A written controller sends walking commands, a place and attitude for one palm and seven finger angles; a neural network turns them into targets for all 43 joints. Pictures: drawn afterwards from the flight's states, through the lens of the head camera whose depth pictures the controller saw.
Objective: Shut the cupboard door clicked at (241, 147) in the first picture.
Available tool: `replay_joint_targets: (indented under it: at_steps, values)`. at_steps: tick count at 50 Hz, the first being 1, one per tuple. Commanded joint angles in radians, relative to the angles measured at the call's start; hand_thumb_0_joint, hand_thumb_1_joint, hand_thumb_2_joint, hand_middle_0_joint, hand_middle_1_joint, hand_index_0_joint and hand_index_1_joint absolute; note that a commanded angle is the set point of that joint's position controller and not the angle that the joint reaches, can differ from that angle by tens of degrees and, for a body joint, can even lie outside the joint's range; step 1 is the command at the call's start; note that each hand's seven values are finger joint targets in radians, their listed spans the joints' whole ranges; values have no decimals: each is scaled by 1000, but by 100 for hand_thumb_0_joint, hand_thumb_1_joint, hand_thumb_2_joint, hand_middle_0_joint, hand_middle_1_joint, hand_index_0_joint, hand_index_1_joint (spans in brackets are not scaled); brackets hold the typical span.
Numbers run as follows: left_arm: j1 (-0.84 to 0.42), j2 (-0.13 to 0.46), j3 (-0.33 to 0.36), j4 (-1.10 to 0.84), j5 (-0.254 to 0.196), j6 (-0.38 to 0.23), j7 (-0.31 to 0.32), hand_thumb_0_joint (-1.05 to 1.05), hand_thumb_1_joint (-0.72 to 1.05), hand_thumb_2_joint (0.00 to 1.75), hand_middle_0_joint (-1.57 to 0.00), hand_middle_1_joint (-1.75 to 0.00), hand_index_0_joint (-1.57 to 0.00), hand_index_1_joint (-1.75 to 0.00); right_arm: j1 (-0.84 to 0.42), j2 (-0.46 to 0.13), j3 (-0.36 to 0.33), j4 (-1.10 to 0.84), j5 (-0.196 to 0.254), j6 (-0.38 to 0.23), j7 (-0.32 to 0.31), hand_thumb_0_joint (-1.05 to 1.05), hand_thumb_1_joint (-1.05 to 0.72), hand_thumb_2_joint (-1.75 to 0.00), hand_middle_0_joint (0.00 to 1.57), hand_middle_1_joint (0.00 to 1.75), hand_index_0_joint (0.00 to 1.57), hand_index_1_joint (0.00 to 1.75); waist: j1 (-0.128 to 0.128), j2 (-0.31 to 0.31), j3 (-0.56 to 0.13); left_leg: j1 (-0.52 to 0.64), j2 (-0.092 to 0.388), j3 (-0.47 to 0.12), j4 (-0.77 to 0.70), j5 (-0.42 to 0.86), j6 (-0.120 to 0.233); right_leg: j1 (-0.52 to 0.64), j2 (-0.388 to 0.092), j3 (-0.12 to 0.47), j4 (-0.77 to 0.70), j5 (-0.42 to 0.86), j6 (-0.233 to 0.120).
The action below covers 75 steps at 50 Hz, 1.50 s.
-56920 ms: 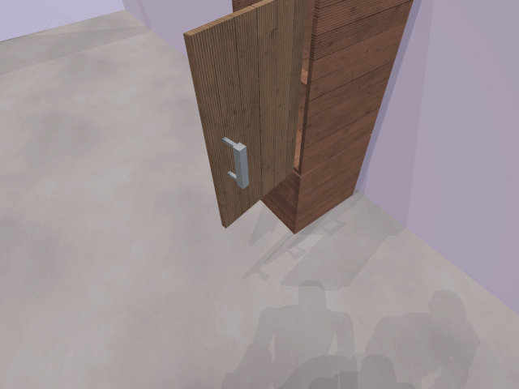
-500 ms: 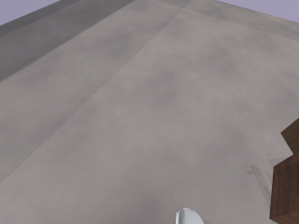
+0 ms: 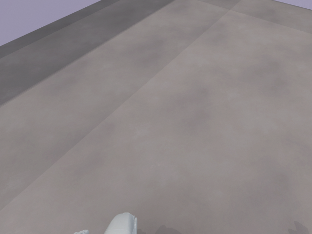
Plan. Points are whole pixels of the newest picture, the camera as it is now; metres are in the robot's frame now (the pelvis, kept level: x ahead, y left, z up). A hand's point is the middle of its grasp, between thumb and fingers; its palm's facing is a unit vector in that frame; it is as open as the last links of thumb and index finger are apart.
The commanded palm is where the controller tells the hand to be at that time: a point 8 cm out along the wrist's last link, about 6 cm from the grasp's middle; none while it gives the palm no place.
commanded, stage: walk to a spot facing it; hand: left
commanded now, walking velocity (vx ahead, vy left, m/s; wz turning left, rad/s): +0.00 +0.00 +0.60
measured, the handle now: out of the picture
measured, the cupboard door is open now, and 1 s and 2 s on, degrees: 33 33 33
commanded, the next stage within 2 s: turn to face it in 0.12 s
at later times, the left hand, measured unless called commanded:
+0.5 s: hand out of the picture +0.14 +0.27 -0.18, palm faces +0.16 -0.97 -0.18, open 7.4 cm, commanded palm none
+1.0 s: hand (99, 180) +0.30 +0.20 -0.16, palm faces -0.23 -0.94 -0.26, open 7.4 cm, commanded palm none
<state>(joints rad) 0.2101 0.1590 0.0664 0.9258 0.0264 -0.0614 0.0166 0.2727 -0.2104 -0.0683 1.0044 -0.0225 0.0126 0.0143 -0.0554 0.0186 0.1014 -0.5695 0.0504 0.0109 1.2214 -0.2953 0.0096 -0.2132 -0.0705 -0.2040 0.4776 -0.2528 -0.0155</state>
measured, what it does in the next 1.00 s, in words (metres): walks ahead: left foot, then right foot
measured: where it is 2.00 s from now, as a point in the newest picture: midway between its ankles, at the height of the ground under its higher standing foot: outside the picture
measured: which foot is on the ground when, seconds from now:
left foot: up 0.00-0.22, down 0.24-0.92, up 0.94-1.00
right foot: down 0.00-0.24, up 0.26-0.90, down 0.92-1.00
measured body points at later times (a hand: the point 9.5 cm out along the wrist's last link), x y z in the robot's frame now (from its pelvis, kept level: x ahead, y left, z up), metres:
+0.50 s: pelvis +0.13 +0.08 +0.00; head +0.16 +0.11 +0.45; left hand +0.13 +0.32 -0.16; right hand +0.29 -0.13 -0.12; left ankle +0.17 +0.12 -0.74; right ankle +0.13 -0.10 -0.66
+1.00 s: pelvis +0.14 +0.03 -0.01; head +0.18 +0.00 +0.44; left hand +0.31 +0.25 -0.14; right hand +0.09 -0.24 -0.17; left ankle +0.15 +0.13 -0.70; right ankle +0.10 -0.07 -0.74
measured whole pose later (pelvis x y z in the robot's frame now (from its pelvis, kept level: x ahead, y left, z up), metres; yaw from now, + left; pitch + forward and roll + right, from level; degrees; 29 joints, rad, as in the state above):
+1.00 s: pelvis +0.14 +0.03 -0.01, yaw -13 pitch +0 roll +0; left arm 0.15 0.20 0.06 0.89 0.03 0.04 0.00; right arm 0.26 -0.27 -0.07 0.99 -0.02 0.07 -0.02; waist -0.04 0.05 0.08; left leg -0.42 0.13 0.18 0.97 -0.50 -0.04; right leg -0.26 0.00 -0.06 0.60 -0.35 -0.03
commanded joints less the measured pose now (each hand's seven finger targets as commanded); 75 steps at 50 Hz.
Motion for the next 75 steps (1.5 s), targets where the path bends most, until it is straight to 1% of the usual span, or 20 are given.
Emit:
replay_joint_targets:
  at_steps: [1, 7, 10, 11, 12, 14, 20, 26, 37, 43, 44, 46, 47, 50, 60, 64, 66, 67, 69, 75]
  values:
    - [57, 130, 18, -31, 1, -20, 3, 0, 90, 90, -20, -30, -20, -30, -37, 0, 1, -93, -2, 3, 23, 0, -90, -90, 20, 30, 20, 30, 19, -141, -38, -47, 59, 15, -134, 57, -27, 24, -266, 55, -237, 358, -81]
    - [100, 214, 29, -22, 2, -1, 5, 0, 90, 90, -20, -30, -20, -30, -180, -28, 13, -170, 2, -4, 38, 0, -90, -90, 20, 30, 20, 30, 59, -152, -56, 40, 11, 100, -457, 50, -5, 158, -293, -15, -94, 614, -61]
    - [84, 257, 43, -42, -4, 10, 5, 0, 90, 90, -20, -30, -20, -30, -44, -113, -9, -156, -5, -13, 31, 0, -90, -90, 20, 30, 20, 30, -18, -98, -166, 323, -54, 110, -641, 128, 19, 128, -281, -59, 211, 648, -21]
    - [99, 229, 38, -58, -12, 17, 3, 0, 90, 90, -20, -30, -20, -30, 66, -199, -27, -136, -13, -22, 22, 0, -90, -90, 20, 30, 20, 30, -63, 85, -272, 565, 63, -51, -707, 413, 66, -46, -200, -71, 453, 345, 27]
    - [130, 151, 11, -82, -25, 24, -3, 0, 90, 90, -20, -30, -20, -30, 147, -307, -47, -124, -12, -33, 6, 0, -90, -90, 20, 30, 20, 30, -70, 356, -371, 758, 372, -439, -737, 946, 221, -335, -11, -4, 743, -435, 87]
    - [71, 155, -1, -95, -21, 42, 19, 0, 90, 90, -20, -30, -20, -30, 74, -256, -16, -143, 3, -22, -22, 0, -90, -90, 20, 30, 20, 30, -31, 96, -328, 606, 375, -295, -783, 839, 246, -295, -41, 177, 802, -383, 48]
    - [163, 106, -9, 26, -7, 92, 2, 0, 90, 90, -20, -30, -20, -30, -134, -133, 32, -157, 0, -35, -49, 0, -90, -90, 20, 30, 20, 30, 75, 81, -173, 352, 250, -81, -933, 358, 141, -191, -30, 227, 599, -157, 56]
    - [99, 119, 28, -13, 0, 124, -14, 0, 90, 90, -20, -30, -20, -30, -108, -134, 15, -135, 2, -15, -52, 0, -90, -90, 20, 30, 20, 30, 63, 48, -81, 343, 294, -45, -1001, 118, 138, -299, -7, 217, 637, -105, 70]
    - [-26, 93, 29, -79, -1, 122, -33, 0, 90, 90, -20, -30, -20, -30, -3, -148, -13, -85, -6, -17, -52, 0, -90, -90, 20, 30, 20, 30, 16, 130, -147, 513, 348, 70, -894, 374, 152, -268, 1, 140, 408, -176, 59]
    - [6, 112, 26, -85, -3, 109, -30, 0, 90, 90, -20, -30, -20, -30, -8, -191, -27, -78, -2, -8, -42, 0, -90, -90, 20, 30, 20, 30, 53, 130, -184, 473, 341, 160, -744, 415, 83, -67, 37, 95, 88, -36, 21]
    - [49, 141, 32, -74, 0, 104, -28, 0, 90, 90, -20, -30, -20, -30, -19, -185, -29, -85, 5, -5, -37, 0, -90, -90, 20, 30, 20, 30, 78, 75, -190, 395, 310, 193, -657, 335, 39, 37, 26, 119, -16, 82, 4]
    - [112, 299, 57, -58, 7, 86, -8, 0, 90, 90, -20, -30, -20, -30, -92, -85, -7, -159, 12, 5, -28, 0, -90, -90, 20, 30, 20, 30, 131, -313, -135, 2, 59, 226, -278, -342, -72, 172, -311, 592, -160, 513, -179]
    - [121, 312, 55, -56, -4, 87, 1, 0, 90, 90, -20, -30, -20, -30, -103, -110, -6, -163, 10, 21, -35, 0, -90, -90, 20, 30, 20, 30, 136, -235, -125, -28, 57, 94, -129, -331, -68, 121, -344, 575, -159, 511, -238]
    - [-11, 239, 40, -92, -7, 88, 14, 0, 90, 90, -20, -30, -20, -30, -90, -115, -10, -147, 4, 26, -35, 0, -90, -90, 20, 30, 20, 30, 69, -203, -101, -107, 71, 2, -42, -153, -86, 149, -207, 457, -123, 492, -177]
    - [-13, 265, 55, -111, 3, 85, -4, 0, 90, 90, -20, -30, -20, -30, -104, -93, -5, -183, 12, 12, -41, 0, -90, -90, 20, 30, 20, 30, 71, -167, -127, 77, 4, 8, -379, -150, -100, 92, -154, 514, -71, 460, -190]
    - [-81, 247, 55, -124, -7, 99, -9, 0, 90, 90, -20, -30, -20, -30, -3, -103, -6, -161, 19, -4, -48, 0, -90, -90, 20, 30, 20, 30, 14, -165, -148, 379, -23, 14, -752, 67, -83, -91, -72, 518, 37, 342, -93]
    - [-43, 148, 33, -154, -25, 105, -22, 0, 90, 90, -20, -30, -20, -30, 49, -263, -28, -161, 0, -24, -55, 0, -90, -90, 20, 30, 20, 30, 10, 289, -203, 596, 350, -341, -920, 315, 54, -350, 147, 292, 354, -273, 27]
    - [-68, 178, 34, -159, -15, 106, -23, 0, 90, 90, -20, -30, -20, -30, 61, -274, -27, -171, -6, -15, -59, 0, -90, -90, 20, 30, 20, 30, -6, 246, -193, 521, 442, -370, -903, 415, 146, -333, 109, 269, 563, -399, 35]
    - [-56, 186, 47, -139, -5, 115, -33, 0, 90, 90, -20, -30, -20, -30, -44, -209, -8, -204, -11, -18, -62, 0, -90, -90, 20, 30, 20, 30, 43, 193, -150, 430, 374, -249, -908, 416, 149, -341, 63, 268, 708, -310, 53]
    - [-76, 153, 39, -137, -10, 130, -62, 0, 90, 90, -20, -30, -20, -30, -54, -196, -9, -207, -9, -9, -60, 0, -90, -90, 20, 30, 20, 30, 39, 165, -130, 473, 286, -12, -867, 404, 120, -308, 39, 179, 580, -215, 78]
